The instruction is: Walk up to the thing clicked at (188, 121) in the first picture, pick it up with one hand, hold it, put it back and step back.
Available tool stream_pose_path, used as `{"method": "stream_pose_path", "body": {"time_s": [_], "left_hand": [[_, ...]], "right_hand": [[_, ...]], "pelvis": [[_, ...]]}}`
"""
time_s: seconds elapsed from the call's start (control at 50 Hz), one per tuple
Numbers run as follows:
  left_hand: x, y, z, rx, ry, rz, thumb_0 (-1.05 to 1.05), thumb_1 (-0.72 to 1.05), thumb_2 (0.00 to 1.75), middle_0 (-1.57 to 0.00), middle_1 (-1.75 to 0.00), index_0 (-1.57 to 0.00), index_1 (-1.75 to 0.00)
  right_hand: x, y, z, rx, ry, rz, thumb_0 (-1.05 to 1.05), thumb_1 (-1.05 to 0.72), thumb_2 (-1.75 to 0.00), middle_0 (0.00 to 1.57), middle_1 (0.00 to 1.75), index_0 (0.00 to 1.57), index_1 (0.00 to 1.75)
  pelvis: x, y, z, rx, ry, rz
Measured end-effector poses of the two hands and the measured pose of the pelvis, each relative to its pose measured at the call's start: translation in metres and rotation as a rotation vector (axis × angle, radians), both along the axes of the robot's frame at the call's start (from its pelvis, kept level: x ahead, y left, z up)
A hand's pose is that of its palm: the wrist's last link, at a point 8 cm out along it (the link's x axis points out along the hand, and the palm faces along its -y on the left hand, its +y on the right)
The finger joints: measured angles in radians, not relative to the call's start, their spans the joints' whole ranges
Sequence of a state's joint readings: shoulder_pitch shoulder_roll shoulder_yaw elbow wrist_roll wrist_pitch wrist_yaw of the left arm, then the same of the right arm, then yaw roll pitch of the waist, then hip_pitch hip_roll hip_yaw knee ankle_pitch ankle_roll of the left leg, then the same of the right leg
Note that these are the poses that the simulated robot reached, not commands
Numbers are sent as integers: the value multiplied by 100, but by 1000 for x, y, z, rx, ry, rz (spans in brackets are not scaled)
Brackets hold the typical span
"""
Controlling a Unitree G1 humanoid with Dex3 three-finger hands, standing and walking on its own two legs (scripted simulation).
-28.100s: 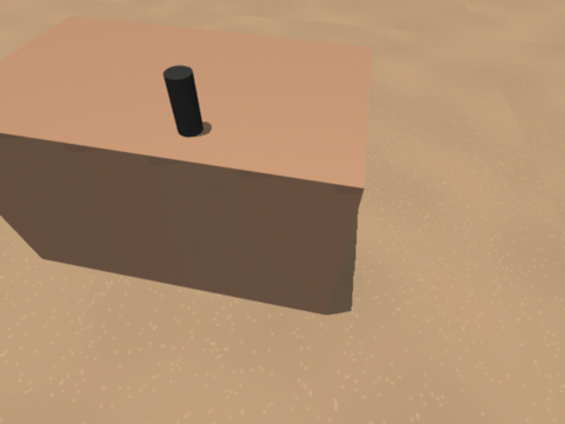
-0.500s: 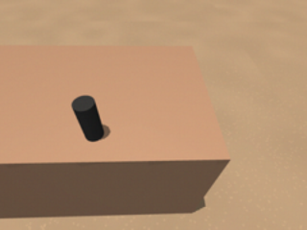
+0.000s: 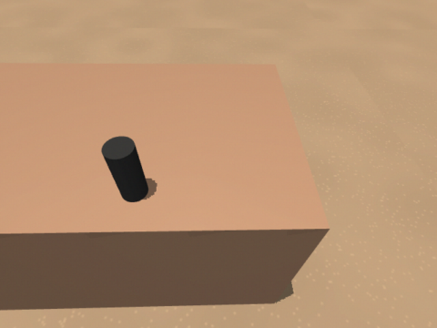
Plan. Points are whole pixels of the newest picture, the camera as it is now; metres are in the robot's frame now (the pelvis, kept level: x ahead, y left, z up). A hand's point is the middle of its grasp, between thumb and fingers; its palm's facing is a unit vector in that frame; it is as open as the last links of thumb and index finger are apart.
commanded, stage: stand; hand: left
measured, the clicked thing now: (127, 171) +0.44 +0.21 +0.00
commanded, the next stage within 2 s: step back in 0.74 s
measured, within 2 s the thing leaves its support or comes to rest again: neither
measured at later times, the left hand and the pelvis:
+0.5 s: hand out of the picture +0.06 +0.25 -0.16, palm faces -0.02 -0.94 -0.35, open 7.4 cm; pelvis +0.00 +0.00 +0.00, yaw +0 degrees
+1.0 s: hand out of the picture +0.06 +0.28 -0.17, palm faces +0.02 -0.92 -0.39, open 7.4 cm; pelvis -0.05 +0.00 -0.02, yaw +0 degrees
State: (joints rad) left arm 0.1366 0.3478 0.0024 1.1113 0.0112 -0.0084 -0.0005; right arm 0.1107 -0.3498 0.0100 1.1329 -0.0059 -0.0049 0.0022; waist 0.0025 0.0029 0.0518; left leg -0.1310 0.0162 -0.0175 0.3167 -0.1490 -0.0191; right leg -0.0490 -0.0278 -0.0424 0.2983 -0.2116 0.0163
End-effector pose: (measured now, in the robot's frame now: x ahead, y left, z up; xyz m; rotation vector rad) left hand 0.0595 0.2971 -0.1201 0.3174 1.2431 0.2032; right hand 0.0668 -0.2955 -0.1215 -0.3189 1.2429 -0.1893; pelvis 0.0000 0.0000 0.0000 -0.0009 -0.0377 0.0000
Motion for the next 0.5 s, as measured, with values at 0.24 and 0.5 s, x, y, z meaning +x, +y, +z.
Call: {"method": "stream_pose_path", "body": {"time_s": [0.24,0.5], "left_hand": [[0,0,0,-1,3,4,0,90,90,-21,-30,-20,-30],[-2,0,0,2,13,8,0,90,90,-21,-30,-20,-30]], "right_hand": [[1,-1,0,-2,2,3,1,-90,-90,20,30,20,30],[2,-2,-1,-1,9,3,1,-90,-90,20,30,20,30]], "pelvis": [[1,-1,0,1,2,2],[3,-2,0,1,3,2]]}}
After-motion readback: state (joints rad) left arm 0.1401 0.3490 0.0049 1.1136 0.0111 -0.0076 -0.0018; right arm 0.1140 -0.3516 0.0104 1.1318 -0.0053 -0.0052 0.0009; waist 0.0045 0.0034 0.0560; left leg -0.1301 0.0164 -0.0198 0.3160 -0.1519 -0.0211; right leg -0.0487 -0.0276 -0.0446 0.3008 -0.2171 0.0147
